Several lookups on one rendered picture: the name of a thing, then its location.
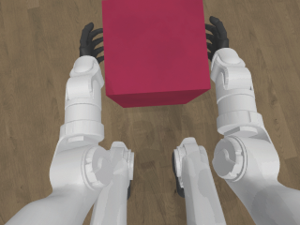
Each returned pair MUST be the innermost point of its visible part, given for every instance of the robot right upper arm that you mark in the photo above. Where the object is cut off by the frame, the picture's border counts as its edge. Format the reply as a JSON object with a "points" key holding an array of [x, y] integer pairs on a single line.
{"points": [[250, 167]]}

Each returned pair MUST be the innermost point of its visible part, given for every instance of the carton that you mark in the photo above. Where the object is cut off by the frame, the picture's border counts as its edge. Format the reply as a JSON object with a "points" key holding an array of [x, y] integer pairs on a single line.
{"points": [[155, 52]]}

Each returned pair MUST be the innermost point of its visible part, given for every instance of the robot right foot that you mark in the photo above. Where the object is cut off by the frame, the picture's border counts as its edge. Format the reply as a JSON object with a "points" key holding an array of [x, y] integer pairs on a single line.
{"points": [[180, 190]]}

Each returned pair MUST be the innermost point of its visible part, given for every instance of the right robot forearm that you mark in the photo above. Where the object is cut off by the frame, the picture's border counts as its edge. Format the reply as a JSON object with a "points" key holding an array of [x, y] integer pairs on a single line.
{"points": [[237, 111]]}

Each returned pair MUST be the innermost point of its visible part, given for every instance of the robot left foot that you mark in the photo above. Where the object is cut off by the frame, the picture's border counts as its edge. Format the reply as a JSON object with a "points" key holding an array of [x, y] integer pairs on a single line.
{"points": [[128, 190]]}

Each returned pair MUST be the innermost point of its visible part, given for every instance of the robot left upper arm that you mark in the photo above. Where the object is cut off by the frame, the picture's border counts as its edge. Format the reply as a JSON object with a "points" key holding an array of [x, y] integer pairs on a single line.
{"points": [[77, 176]]}

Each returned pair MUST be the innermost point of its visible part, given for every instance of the left robot forearm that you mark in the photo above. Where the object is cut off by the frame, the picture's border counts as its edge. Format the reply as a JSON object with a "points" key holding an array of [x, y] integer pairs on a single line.
{"points": [[82, 125]]}

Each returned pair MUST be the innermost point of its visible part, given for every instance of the left robot hand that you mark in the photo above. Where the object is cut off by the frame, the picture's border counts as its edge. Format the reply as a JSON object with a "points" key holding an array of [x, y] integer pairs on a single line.
{"points": [[87, 44]]}

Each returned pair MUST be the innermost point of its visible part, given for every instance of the robot foot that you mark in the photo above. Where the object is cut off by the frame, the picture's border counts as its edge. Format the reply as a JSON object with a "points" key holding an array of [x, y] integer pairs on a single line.
{"points": [[128, 190], [180, 190]]}

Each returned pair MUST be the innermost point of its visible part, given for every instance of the right robot hand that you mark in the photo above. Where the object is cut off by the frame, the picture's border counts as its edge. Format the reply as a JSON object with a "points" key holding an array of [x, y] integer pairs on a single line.
{"points": [[219, 38]]}

